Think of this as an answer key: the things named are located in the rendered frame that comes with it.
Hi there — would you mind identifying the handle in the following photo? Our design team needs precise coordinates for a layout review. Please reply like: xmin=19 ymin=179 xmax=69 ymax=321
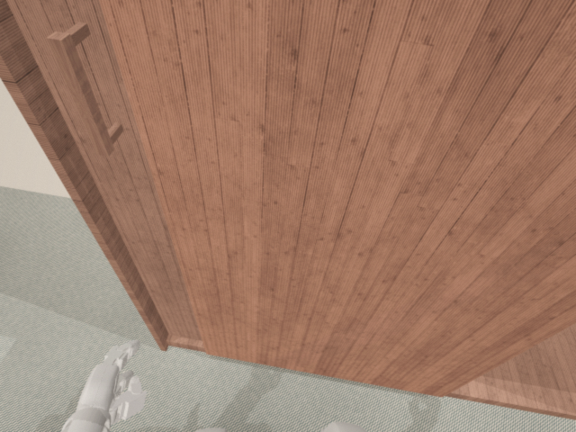
xmin=47 ymin=31 xmax=114 ymax=157

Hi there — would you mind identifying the robot left forearm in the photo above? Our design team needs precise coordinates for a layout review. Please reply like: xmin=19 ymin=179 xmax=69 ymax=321
xmin=60 ymin=408 xmax=111 ymax=432

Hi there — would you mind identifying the wardrobe door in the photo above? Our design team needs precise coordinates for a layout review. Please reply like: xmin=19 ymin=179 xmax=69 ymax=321
xmin=99 ymin=0 xmax=576 ymax=398
xmin=6 ymin=0 xmax=202 ymax=340

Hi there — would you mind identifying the left robot hand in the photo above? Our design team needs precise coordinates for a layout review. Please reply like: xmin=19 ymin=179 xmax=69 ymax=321
xmin=76 ymin=339 xmax=147 ymax=425

